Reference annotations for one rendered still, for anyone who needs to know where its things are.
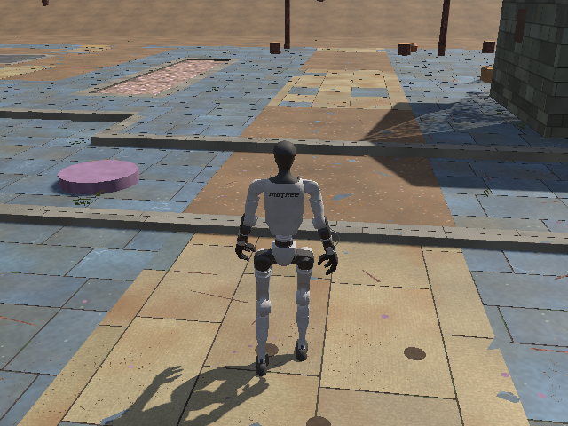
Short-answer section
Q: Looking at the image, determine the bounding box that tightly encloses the robot right forearm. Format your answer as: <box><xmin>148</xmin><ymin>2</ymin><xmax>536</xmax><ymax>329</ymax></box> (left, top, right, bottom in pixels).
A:
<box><xmin>318</xmin><ymin>216</ymin><xmax>335</xmax><ymax>255</ymax></box>

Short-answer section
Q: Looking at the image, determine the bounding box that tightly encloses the right robot upper arm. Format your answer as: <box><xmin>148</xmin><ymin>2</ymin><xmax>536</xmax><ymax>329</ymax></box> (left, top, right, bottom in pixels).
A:
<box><xmin>303</xmin><ymin>179</ymin><xmax>327</xmax><ymax>229</ymax></box>

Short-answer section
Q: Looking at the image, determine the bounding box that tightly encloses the right robot hand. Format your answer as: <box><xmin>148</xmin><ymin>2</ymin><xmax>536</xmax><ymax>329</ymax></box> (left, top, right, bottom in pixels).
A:
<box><xmin>318</xmin><ymin>252</ymin><xmax>338</xmax><ymax>275</ymax></box>

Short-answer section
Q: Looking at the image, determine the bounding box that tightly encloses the right robot shin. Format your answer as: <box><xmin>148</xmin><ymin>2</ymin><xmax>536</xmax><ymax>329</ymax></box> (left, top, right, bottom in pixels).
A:
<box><xmin>296</xmin><ymin>291</ymin><xmax>310</xmax><ymax>350</ymax></box>

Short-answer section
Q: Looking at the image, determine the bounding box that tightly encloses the robot left forearm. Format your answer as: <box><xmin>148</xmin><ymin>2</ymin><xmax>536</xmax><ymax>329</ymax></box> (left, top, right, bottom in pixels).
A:
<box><xmin>237</xmin><ymin>213</ymin><xmax>252</xmax><ymax>246</ymax></box>

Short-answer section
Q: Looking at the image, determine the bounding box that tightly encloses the left robot upper arm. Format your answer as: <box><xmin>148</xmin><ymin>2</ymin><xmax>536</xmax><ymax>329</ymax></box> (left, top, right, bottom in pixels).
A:
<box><xmin>243</xmin><ymin>179</ymin><xmax>266</xmax><ymax>227</ymax></box>

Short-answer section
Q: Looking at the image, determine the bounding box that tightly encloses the left robot hand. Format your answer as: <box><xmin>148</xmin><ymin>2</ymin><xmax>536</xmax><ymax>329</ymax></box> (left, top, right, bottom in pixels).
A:
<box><xmin>235</xmin><ymin>243</ymin><xmax>256</xmax><ymax>261</ymax></box>

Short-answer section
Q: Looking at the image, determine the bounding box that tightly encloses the humanoid robot head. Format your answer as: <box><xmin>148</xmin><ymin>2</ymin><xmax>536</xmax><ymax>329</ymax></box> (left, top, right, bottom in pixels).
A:
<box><xmin>269</xmin><ymin>140</ymin><xmax>300</xmax><ymax>184</ymax></box>

